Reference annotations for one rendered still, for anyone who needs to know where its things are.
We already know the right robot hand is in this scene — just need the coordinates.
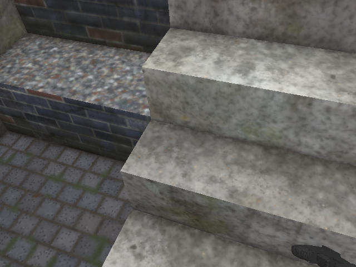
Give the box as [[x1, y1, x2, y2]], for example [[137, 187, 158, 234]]
[[291, 245, 356, 267]]

